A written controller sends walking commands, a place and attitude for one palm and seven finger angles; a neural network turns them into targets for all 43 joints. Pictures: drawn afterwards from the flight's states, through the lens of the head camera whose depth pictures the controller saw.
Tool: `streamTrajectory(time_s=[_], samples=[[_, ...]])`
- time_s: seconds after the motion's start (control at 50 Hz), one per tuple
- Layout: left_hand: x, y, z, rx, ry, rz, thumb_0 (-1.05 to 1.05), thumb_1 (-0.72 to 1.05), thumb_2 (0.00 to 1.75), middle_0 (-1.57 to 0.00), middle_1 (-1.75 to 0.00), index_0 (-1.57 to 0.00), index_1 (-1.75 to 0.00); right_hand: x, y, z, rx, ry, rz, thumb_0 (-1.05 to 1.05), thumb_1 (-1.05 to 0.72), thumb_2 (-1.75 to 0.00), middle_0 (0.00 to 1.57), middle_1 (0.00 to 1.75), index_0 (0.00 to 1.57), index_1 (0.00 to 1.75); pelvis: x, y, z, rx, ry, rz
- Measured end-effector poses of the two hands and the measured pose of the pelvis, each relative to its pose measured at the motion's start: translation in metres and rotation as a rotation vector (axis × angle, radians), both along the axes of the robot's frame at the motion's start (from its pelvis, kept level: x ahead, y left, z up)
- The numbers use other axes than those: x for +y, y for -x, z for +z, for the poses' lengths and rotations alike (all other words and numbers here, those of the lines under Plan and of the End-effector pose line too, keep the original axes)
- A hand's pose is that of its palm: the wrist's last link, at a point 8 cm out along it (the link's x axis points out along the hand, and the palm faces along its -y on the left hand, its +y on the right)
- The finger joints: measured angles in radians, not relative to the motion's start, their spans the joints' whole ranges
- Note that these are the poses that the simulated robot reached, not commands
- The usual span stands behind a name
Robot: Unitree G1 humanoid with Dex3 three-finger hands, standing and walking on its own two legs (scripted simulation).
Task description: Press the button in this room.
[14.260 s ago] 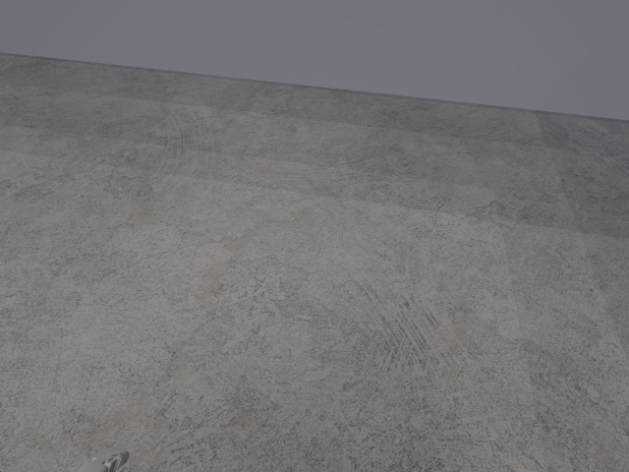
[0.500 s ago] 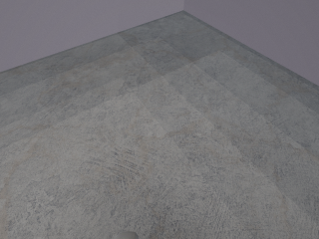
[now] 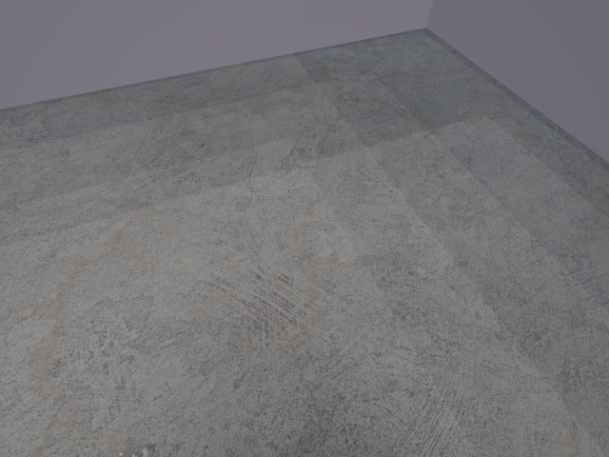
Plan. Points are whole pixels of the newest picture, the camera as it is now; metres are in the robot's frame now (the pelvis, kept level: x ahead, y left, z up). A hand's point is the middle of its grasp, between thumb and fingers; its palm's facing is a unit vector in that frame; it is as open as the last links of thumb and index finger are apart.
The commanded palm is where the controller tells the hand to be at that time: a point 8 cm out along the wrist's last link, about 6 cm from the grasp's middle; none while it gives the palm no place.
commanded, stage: turn or walk to find it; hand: left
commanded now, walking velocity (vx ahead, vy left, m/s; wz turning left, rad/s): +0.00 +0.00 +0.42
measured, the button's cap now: out of the picture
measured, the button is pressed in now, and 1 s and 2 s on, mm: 0 0 0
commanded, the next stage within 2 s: stand and wait in 1.50 s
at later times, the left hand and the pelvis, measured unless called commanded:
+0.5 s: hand out of the picture -0.04 +0.17 -0.16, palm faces +0.28 -0.93 -0.25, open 7.3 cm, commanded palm none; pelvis -0.02 -0.03 +0.00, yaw +15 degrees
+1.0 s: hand out of the picture -0.04 +0.23 -0.16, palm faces +0.43 -0.87 -0.25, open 7.4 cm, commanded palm none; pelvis -0.05 +0.00 +0.00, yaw +26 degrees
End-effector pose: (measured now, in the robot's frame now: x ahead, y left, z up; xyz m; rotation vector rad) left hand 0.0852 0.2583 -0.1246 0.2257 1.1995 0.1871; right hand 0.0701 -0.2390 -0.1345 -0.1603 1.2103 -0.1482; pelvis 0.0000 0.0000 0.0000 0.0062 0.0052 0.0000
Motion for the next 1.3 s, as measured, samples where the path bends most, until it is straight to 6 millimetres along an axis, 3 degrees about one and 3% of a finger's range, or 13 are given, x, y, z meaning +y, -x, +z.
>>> streamTrajectory(time_s=[0.12, 0.22, 0.36, 0.48, 0.6, 0.66, 0.78, 0.88, 0.98, 1.1, 1.2, 1.3], samples=[[-0.033, 0.002, 0.007, -0.077, -0.029, 0.008, 0.01, 0.91, 0.90, -0.20, -0.30, -0.20, -0.30, -0.029, 0.021, -0.028, 0.071, -0.038, 0.005, 0.00, -0.90, -0.89, 0.20, 0.30, 0.20, 0.30, -0.027, 0.008, -0.010, -0.003, -0.012, 0.059], [-0.052, 0.034, 0.016, -0.060, -0.024, 0.079, 0.01, 0.91, 0.90, -0.20, -0.30, -0.20, -0.30, -0.047, 0.025, -0.025, 0.123, -0.036, 0.047, 0.01, -0.91, -0.89, 0.20, 0.30, 0.20, 0.30, -0.039, 0.011, -0.002, -0.015, -0.034, 0.120], [-0.062, 0.083, 0.010, 0.004, 0.000, 0.190, 0.01, 0.91, 0.90, -0.20, -0.30, -0.20, -0.30, -0.056, 0.019, -0.017, 0.163, -0.007, 0.120, 0.00, -0.91, -0.90, 0.19, 0.30, 0.20, 0.30, -0.044, 0.014, 0.002, -0.015, -0.033, 0.197], [-0.053, 0.132, -0.003, 0.073, 0.027, 0.279, 0.01, 0.92, 0.90, -0.20, -0.30, -0.20, -0.30, -0.037, -0.009, -0.011, 0.144, 0.026, 0.217, 0.01, -0.91, -0.90, 0.19, 0.30, 0.19, 0.30, -0.035, 0.021, -0.001, -0.008, -0.022, 0.253], [-0.027, 0.185, -0.030, 0.139, 0.067, 0.379, 0.01, 0.91, 0.90, -0.20, -0.30, -0.20, -0.30, 0.011, -0.053, -0.004, 0.017, 0.058, 0.335, 0.01, -0.91, -0.90, 0.19, 0.30, 0.19, 0.30, -0.009, 0.033, -0.014, -0.006, 0.009, 0.311], [-0.014, 0.203, -0.035, 0.177, 0.074, 0.410, 0.01, 0.91, 0.90, -0.20, -0.30, -0.20, -0.30, 0.035, -0.065, 0.007, -0.045, 0.057, 0.376, 0.00, -0.91, -0.90, 0.19, 0.30, 0.19, 0.30, 0.000, 0.038, -0.012, -0.014, 0.004, 0.319], [0.005, 0.197, -0.021, 0.114, 0.074, 0.438, 0.01, 0.91, 0.90, -0.20, -0.30, -0.20, -0.30, 0.059, -0.063, 0.021, -0.064, 0.055, 0.421, 0.00, -0.91, -0.89, 0.20, 0.30, 0.20, 0.30, 0.010, 0.045, 0.002, -0.019, 0.032, 0.370], [0.013, 0.180, -0.011, 0.035, 0.049, 0.440, 0.01, 0.91, 0.90, -0.20, -0.30, -0.20, -0.30, 0.061, -0.052, 0.018, -0.038, 0.038, 0.433, 0.00, -0.90, -0.89, 0.20, 0.30, 0.20, 0.30, 0.010, 0.049, 0.005, -0.014, 0.028, 0.403], [0.009, 0.161, -0.003, -0.017, 0.024, 0.434, 0.01, 0.91, 0.90, -0.20, -0.30, -0.20, -0.30, 0.045, -0.036, 0.008, 0.019, 0.026, 0.426, 0.00, -0.90, -0.89, 0.20, 0.30, 0.20, 0.30, -0.001, 0.050, 0.003, -0.005, 0.021, 0.440], [-0.014, 0.145, 0.003, -0.080, -0.019, 0.436, 0.01, 0.91, 0.90, -0.20, -0.30, -0.20, -0.30, 0.010, -0.022, -0.016, 0.103, 0.010, 0.422, 0.00, -0.90, -0.89, 0.20, 0.30, 0.20, 0.30, -0.027, 0.046, -0.007, 0.015, -0.006, 0.491], [-0.042, 0.164, 0.011, -0.068, -0.030, 0.485, 0.01, 0.91, 0.90, -0.20, -0.30, -0.20, -0.30, -0.009, -0.026, -0.022, 0.152, 0.014, 0.452, 0.01, -0.91, -0.89, 0.20, 0.30, 0.20, 0.30, -0.040, 0.046, -0.003, 0.002, -0.018, 0.547], [-0.064, 0.194, 0.011, -0.021, -0.010, 0.561, 0.01, 0.91, 0.90, -0.20, -0.30, -0.20, -0.30, -0.012, -0.038, -0.019, 0.161, 0.025, 0.507, 0.01, -0.91, -0.90, 0.20, 0.30, 0.20, 0.30, -0.044, 0.046, 0.001, -0.004, -0.026, 0.602]])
